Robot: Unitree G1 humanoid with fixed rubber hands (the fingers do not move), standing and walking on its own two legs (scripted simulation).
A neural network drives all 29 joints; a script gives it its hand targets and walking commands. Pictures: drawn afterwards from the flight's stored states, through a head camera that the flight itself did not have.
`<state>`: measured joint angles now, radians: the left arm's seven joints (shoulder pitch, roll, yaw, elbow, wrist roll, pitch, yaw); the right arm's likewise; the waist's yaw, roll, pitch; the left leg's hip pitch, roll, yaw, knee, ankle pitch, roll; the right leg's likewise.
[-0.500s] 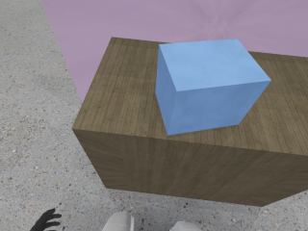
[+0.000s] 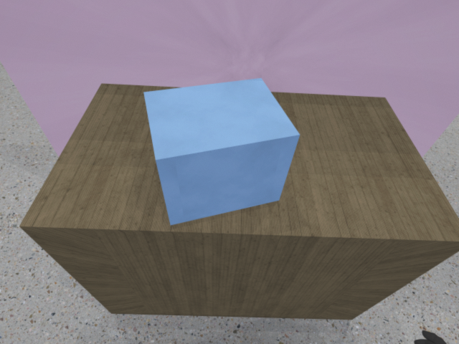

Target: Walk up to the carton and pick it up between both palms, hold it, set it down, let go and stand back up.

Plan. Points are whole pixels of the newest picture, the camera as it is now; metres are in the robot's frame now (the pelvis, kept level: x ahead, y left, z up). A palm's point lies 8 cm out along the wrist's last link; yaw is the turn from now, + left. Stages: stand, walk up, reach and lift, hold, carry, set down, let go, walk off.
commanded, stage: walk up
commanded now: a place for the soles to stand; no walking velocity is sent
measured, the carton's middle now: (216, 150) +0.49 +0.05 +0.04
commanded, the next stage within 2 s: none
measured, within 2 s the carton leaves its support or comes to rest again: neither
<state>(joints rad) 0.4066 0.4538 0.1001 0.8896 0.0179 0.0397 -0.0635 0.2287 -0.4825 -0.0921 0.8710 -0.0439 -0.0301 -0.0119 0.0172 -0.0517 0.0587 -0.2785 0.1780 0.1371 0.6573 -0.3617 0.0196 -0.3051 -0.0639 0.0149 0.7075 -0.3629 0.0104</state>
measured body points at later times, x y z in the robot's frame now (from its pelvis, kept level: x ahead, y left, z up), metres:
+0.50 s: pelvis +0.08 -0.03 -0.01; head +0.14 -0.03 +0.44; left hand +0.11 +0.30 -0.11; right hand +0.20 -0.35 -0.13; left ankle +0.13 +0.08 -0.72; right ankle +0.02 -0.15 -0.72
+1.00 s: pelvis +0.05 +0.00 -0.01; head +0.10 -0.02 +0.44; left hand +0.12 +0.34 -0.09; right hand +0.17 -0.30 -0.14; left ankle +0.09 +0.10 -0.69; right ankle +0.10 -0.10 -0.72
